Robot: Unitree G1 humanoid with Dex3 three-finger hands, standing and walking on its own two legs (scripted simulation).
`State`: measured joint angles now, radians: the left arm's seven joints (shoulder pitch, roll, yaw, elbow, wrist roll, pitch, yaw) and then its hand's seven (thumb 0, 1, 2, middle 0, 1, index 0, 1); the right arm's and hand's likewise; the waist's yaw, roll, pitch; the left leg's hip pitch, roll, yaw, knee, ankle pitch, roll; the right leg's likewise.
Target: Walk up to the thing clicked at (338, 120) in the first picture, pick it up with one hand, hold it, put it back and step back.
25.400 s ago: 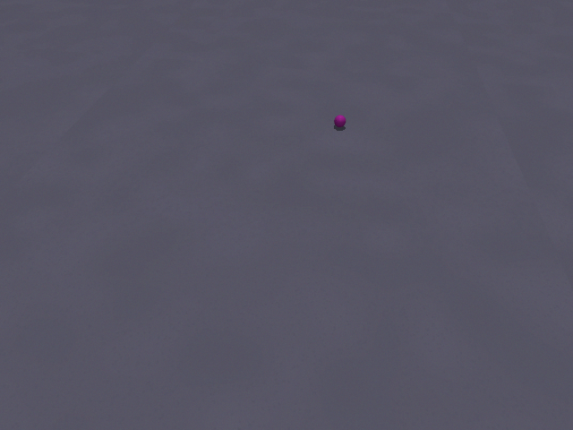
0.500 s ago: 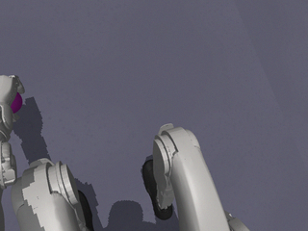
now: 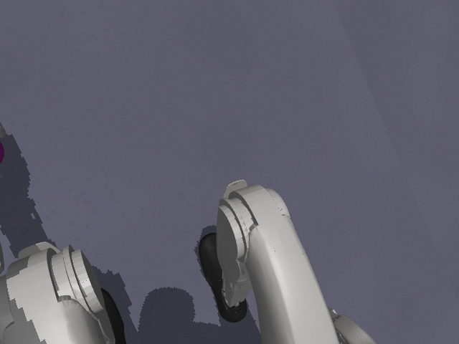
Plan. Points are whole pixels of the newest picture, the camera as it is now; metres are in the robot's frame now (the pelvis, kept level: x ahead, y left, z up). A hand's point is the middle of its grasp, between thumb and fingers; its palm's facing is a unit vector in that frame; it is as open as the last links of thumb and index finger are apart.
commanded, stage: rest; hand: left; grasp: from above
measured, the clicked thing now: out of the picture +0.47 +0.28 -0.25
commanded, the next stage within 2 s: open in 0.64 s
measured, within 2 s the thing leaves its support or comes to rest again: rests again in 0.40 s
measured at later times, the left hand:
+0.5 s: hand out of the picture +0.46 +0.27 -0.25, palm faces -0.46 -0.12 -0.88, open 8.7 cm
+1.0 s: hand out of the picture +0.46 +0.28 -0.25, palm faces -0.46 -0.13 -0.88, open 10.2 cm
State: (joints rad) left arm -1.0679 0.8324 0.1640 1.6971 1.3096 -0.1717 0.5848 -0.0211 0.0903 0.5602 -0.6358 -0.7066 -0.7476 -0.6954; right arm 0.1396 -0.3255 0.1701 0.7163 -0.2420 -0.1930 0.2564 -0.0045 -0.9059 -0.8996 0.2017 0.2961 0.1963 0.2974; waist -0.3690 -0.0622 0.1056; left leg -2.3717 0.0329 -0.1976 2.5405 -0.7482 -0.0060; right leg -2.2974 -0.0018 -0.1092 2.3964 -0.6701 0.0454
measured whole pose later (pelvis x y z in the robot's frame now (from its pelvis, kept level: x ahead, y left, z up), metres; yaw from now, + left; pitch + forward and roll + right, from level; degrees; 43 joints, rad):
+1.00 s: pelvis -0.01 +0.00 +0.00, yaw -2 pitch +29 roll -13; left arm -1.12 0.95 0.12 1.79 1.31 -0.19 0.63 -0.01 0.03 0.61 -0.48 -0.76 -0.54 -0.73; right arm 0.12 -0.36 0.26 0.68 -0.27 -0.25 0.28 0.00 -0.90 -0.90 0.20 0.30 0.20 0.30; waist -0.41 -0.11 0.16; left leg -2.36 0.04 -0.24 2.56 -0.74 0.00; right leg -2.27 0.02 -0.14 2.38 -0.64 0.06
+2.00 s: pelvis +0.00 +0.00 +0.01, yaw +0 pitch +34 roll -11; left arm -0.98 0.77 0.10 1.40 1.21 -0.07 0.47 0.00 -0.51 1.00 -0.08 -1.01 -0.08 -1.01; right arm 0.18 -0.32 0.13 0.71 -0.17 -0.17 0.31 0.00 -0.91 -0.91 0.20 0.30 0.20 0.30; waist -0.31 0.00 -0.01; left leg -2.36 0.03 -0.19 2.49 -0.74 0.00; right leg -2.29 0.00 -0.11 2.35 -0.66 0.04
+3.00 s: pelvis -0.01 +0.00 +0.08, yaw +5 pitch +37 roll -7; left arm -0.81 0.60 0.08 1.04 0.93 -0.02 0.15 0.00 0.11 0.86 -0.22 -0.55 -0.21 -0.56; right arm 0.25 -0.26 0.02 0.67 -0.05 0.02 0.12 0.00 -0.89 -0.90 0.20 0.30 0.20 0.30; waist -0.20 0.08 -0.13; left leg -2.19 0.02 -0.09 2.24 -0.71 0.01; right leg -2.14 -0.03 -0.04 2.16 -0.67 0.04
